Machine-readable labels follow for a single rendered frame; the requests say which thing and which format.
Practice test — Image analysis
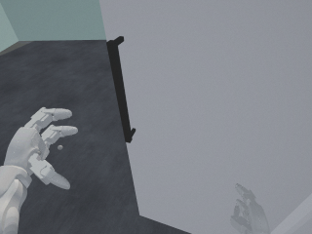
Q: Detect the robot left hand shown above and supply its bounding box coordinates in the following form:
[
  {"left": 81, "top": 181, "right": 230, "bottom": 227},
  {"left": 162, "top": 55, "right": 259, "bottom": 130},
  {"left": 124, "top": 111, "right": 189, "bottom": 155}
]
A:
[{"left": 4, "top": 107, "right": 78, "bottom": 190}]

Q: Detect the fridge door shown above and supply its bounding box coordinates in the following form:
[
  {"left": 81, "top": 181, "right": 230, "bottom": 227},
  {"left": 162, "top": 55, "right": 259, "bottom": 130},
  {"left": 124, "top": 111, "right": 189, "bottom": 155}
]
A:
[{"left": 98, "top": 0, "right": 312, "bottom": 234}]

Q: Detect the robot right hand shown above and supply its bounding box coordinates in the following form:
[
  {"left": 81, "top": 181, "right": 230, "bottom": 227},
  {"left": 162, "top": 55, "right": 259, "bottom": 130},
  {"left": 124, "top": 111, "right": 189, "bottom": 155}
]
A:
[{"left": 230, "top": 183, "right": 271, "bottom": 234}]

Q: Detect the handle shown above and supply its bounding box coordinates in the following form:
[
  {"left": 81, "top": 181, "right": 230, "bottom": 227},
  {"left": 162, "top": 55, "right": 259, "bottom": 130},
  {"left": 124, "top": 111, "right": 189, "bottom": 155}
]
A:
[{"left": 106, "top": 36, "right": 136, "bottom": 143}]

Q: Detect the left robot forearm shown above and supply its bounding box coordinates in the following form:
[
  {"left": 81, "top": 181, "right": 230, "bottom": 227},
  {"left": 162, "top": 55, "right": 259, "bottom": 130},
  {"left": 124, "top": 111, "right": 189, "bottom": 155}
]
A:
[{"left": 0, "top": 165, "right": 32, "bottom": 234}]

